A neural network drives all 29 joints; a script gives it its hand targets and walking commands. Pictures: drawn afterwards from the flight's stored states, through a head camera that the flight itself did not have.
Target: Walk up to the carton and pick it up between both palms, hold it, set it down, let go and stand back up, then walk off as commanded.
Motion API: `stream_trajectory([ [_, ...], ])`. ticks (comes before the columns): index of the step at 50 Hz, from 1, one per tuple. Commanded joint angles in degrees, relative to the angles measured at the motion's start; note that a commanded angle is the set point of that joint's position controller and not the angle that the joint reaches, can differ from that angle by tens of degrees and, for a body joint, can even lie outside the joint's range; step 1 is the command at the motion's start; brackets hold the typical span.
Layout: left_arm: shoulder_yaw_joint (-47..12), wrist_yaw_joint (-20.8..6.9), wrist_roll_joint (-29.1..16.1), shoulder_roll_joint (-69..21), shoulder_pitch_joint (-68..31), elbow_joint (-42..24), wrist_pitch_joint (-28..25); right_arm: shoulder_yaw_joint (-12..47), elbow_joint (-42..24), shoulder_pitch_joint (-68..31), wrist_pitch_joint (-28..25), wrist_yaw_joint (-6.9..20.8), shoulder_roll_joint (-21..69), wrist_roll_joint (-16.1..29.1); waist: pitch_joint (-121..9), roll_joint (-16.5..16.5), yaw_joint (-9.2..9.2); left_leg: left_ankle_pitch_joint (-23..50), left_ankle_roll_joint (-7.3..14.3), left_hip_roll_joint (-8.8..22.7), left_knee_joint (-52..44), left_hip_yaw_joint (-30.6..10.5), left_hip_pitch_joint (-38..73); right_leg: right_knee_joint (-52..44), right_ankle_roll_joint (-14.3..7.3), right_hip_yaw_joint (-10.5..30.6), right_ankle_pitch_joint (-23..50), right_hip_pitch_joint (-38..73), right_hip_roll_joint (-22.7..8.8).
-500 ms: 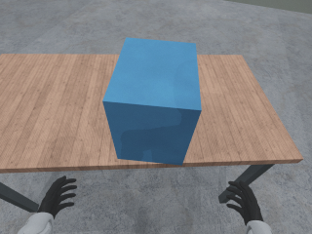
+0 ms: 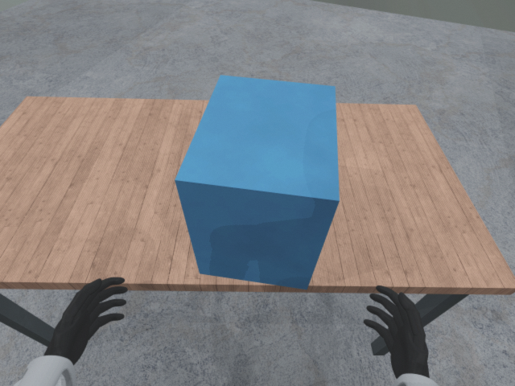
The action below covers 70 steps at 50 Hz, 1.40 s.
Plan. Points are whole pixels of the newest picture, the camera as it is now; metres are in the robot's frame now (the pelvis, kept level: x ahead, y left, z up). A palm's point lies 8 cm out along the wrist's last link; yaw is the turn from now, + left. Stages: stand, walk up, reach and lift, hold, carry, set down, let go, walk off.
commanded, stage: reach and lift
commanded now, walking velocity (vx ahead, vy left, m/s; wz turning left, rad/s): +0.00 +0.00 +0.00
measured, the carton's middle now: (264, 184) +0.44 +0.04 +0.04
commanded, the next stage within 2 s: none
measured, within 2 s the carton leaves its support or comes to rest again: neither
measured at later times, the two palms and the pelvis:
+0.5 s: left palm (84, 296) +0.19 +0.26 +0.07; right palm (405, 316) +0.21 -0.16 +0.06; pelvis -0.02 +0.00 +0.00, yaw -1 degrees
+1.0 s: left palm (101, 226) +0.28 +0.26 +0.10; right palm (409, 256) +0.28 -0.17 +0.10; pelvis -0.01 +0.00 +0.00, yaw -2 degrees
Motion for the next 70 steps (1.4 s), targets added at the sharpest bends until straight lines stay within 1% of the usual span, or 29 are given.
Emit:
stream_trajectory([
  [1,5.26,-0.25,-1.39,10.55,-3.83,-12.91,-3.54,-0.47,-14.59,0.48,-2.36,-0.87,-2.11,0.69,-4.36,4.30,-0.03,18.18,-0.63,-1.51,0.34,-3.01,10.56,-4.32,-1.29,2.50,12.07,-10.33,0.62],
  [2,4.91,0.12,-0.62,10.20,-4.32,-12.12,-3.52,0.09,-12.68,0.54,-1.99,-0.72,-1.95,0.86,-2.92,6.02,0.13,19.09,-0.97,-1.28,0.21,-3.22,10.21,-4.74,-1.74,3.01,12.17,-10.55,0.31],
  [4,4.84,-0.17,-1.26,10.41,-5.59,-14.02,-3.00,0.08,-16.75,-0.28,-0.76,-1.49,-1.91,1.36,-2.67,5.82,0.73,16.59,-0.43,-0.96,-0.32,-3.37,10.13,-4.95,-2.03,2.79,8.49,-11.02,0.37],
  [6,4.79,0.20,-1.30,10.01,-5.79,-15.93,-2.80,0.06,-17.60,0.75,-0.13,-1.69,-1.50,1.27,-2.86,6.92,0.06,16.85,-0.75,-0.86,-0.30,-3.62,10.38,-4.78,-2.78,2.70,7.97,-10.85,0.54],
  [10,3.92,1.01,-1.60,9.81,-10.42,-16.57,0.04,-0.92,-19.29,-4.78,3.23,-1.72,-3.46,0.57,-3.09,8.43,-0.39,9.94,-0.27,-0.44,-1.71,-3.62,7.65,-4.56,-3.86,3.25,1.09,-10.79,0.44],
  [13,3.62,1.66,-2.56,10.00,-14.47,-17.50,2.84,-2.58,-20.69,-9.74,6.68,-2.10,-3.69,0.08,-3.23,7.97,-0.16,4.13,0.21,-0.04,-3.07,-3.38,6.08,-4.42,-3.72,3.21,-2.27,-10.85,0.28],
  [16,4.06,2.15,-2.65,10.77,-18.80,-17.33,5.39,-2.71,-20.97,-13.82,10.08,-2.27,-3.21,1.04,-3.28,7.26,0.24,2.93,0.54,-0.25,-3.83,-2.67,5.72,-4.29,-3.51,4.02,-2.38,-10.25,-0.20],
  [21,5.18,2.55,-2.38,9.69,-22.86,-17.20,9.39,-2.80,-19.25,-17.69,13.78,-2.29,-3.55,1.71,-5.96,7.58,0.43,6.14,0.49,-0.12,-3.51,-2.27,6.71,-3.58,-3.29,4.32,0.29,-9.83,0.07],
  [22,5.64,2.30,-2.42,9.59,-23.74,-16.67,10.29,-3.24,-20.33,-19.95,14.28,-2.63,-3.54,2.02,-6.56,5.84,0.71,5.83,0.76,-0.17,-3.37,-1.78,6.95,-3.72,-2.93,4.47,0.88,-9.68,0.09],
  [23,5.54,2.19,-2.76,9.55,-25.23,-15.91,10.67,-2.88,-19.90,-21.22,14.80,-2.64,-4.24,2.30,-7.43,5.67,0.65,6.40,0.80,-0.22,-3.15,-1.62,7.45,-3.46,-2.87,4.65,1.36,-9.55,0.10],
  [24,5.23,1.91,-2.81,9.13,-25.31,-14.33,11.33,-4.26,-18.17,-21.71,15.42,-2.83,-4.50,1.09,-6.41,5.25,-0.62,6.04,0.67,0.04,-3.11,-1.77,7.69,-3.51,-3.16,4.24,1.99,-10.53,0.14],
  [25,5.80,1.63,-2.63,9.13,-25.36,-14.25,11.82,-3.73,-18.23,-21.69,15.85,-2.83,-4.83,1.14,-6.97,5.30,0.10,7.21,0.49,0.08,-2.87,-1.89,7.63,-3.45,-3.10,4.13,2.02,-9.60,0.39],
  [29,6.43,1.70,-2.88,10.24,-33.01,-14.08,13.83,-5.34,-18.67,-29.06,16.98,-3.17,-6.24,1.68,-9.73,4.86,-0.69,8.45,0.71,-0.13,-2.30,-1.41,8.44,-2.95,-2.81,4.37,4.05,-9.02,0.51],
  [30,7.15,1.67,-2.86,10.67,-34.26,-14.16,14.34,-4.55,-19.28,-31.21,17.18,-3.21,-5.87,3.15,-10.96,4.59,0.17,9.91,0.66,-0.28,-1.96,-1.10,8.21,-2.62,-2.46,4.38,5.74,-8.67,0.65],
  [31,6.98,1.47,-3.06,10.35,-34.31,-13.93,14.86,-5.13,-19.13,-31.35,17.38,-3.41,-6.62,2.75,-11.63,3.61,-0.56,9.79,0.69,-0.22,-1.63,-1.31,8.80,-2.46,-2.52,4.24,6.01,-8.40,1.05],
  [34,7.63,1.40,-2.20,10.26,-36.17,-13.91,16.48,-4.69,-18.03,-33.33,18.09,-3.74,-7.25,3.71,-12.89,4.79,-0.79,13.72,0.19,-0.22,-1.15,-1.09,10.24,-2.23,-2.34,3.95,10.96,-7.37,1.07],
  [38,9.01,1.41,-2.17,11.61,-40.90,-13.03,17.86,-4.86,-17.37,-38.88,18.69,-3.64,-8.72,5.68,-15.39,4.46,-0.26,14.51,0.22,-0.65,-1.20,-0.97,9.59,-1.78,-1.87,3.81,12.34,-6.85,1.52],
  [42,10.24,0.89,-1.47,11.84,-41.89,-13.27,19.94,-4.36,-15.89,-39.44,18.87,-4.15,-10.45,6.54,-19.43,3.52,-1.11,20.99,-0.13,-1.10,0.46,-0.69,12.26,-0.82,-1.03,3.36,21.40,-4.79,1.78],
  [43,10.75,0.81,-1.18,11.84,-42.79,-13.10,20.75,-3.83,-15.12,-40.17,19.27,-4.32,-10.30,7.66,-19.17,3.98,-0.59,22.72,-0.28,-1.17,0.38,-0.50,12.63,-0.71,-0.61,3.48,23.32,-4.12,1.76],
  [44,10.12,0.81,-0.59,12.01,-45.24,-14.11,21.24,-4.46,-15.23,-42.18,19.34,-4.45,-10.78,7.39,-19.40,5.25,-1.47,23.54,-0.51,-1.24,0.68,-0.41,13.36,-0.74,-0.73,3.43,24.25,-4.72,1.74],
  [46,10.55,0.69,-0.04,12.26,-48.13,-12.71,22.48,-5.13,-12.43,-44.72,19.98,-4.40,-12.01,8.31,-19.12,6.28,-1.76,21.62,-0.78,-1.24,0.67,-0.65,12.65,-0.87,-1.18,3.05,21.62,-4.92,2.23],
  [47,10.68,0.98,0.20,12.44,-49.76,-13.99,22.84,-6.08,-14.26,-46.36,19.91,-4.45,-12.38,8.03,-20.06,6.56,-2.34,21.17,-0.72,-1.09,0.61,-0.67,12.63,-1.26,-1.32,3.17,20.47,-4.42,2.26],
  [50,10.12,1.52,-0.39,12.19,-53.88,-10.85,24.10,-6.68,-10.69,-50.82,20.86,-4.01,-12.82,8.53,-19.19,5.82,-2.86,16.23,-0.56,-1.00,0.03,-0.72,10.85,-1.19,-1.43,2.88,16.94,-5.28,2.53],
  [52,9.90,1.29,-0.71,12.91,-56.45,-10.58,24.98,-6.77,-10.94,-52.47,21.12,-4.26,-12.99,9.53,-22.39,5.01,-3.51,18.47,0.05,-1.33,0.36,-0.36,11.61,-0.44,-0.57,3.41,21.94,-3.92,2.11],
  [53,10.75,1.30,-0.27,13.19,-56.54,-9.65,24.90,-6.44,-10.07,-53.32,20.97,-4.24,-13.89,9.28,-23.89,5.08,-3.04,18.71,-0.04,-1.39,0.76,-0.66,11.13,0.18,-0.39,3.18,23.33,-3.28,2.24],
  [57,9.86,1.37,-0.35,13.03,-61.68,-4.68,26.02,-6.45,-6.10,-59.03,21.54,-4.42,-13.81,10.76,-23.86,4.88,-3.32,17.84,0.15,-1.42,0.97,-0.66,10.83,0.44,-0.16,3.10,23.30,-3.88,2.30],
  [59,10.26,1.46,0.68,13.67,-64.15,-4.98,26.35,-6.67,-5.57,-61.30,21.79,-4.47,-14.51,10.51,-25.97,5.06,-3.78,18.81,0.12,-1.35,1.33,-0.64,10.81,1.50,-0.08,3.08,25.70,-3.09,2.49],
  [65,10.72,2.24,1.42,15.49,-74.44,-0.31,27.29,-7.85,0.03,-71.88,22.22,-4.30,-16.49,11.34,-28.54,6.22,-4.64,18.17,-0.15,-1.28,2.05,-0.79,10.36,1.65,-0.43,2.09,23.87,-3.99,3.02],
  [70,9.07,3.15,0.35,15.88,-81.46,8.27,27.77,-7.89,7.43,-79.96,23.68,-3.36,-17.54,11.10,-28.48,5.05,-5.49,12.19,0.20,-0.94,1.48,-1.20,7.93,1.55,-0.66,1.62,17.76,-5.89,3.31],
])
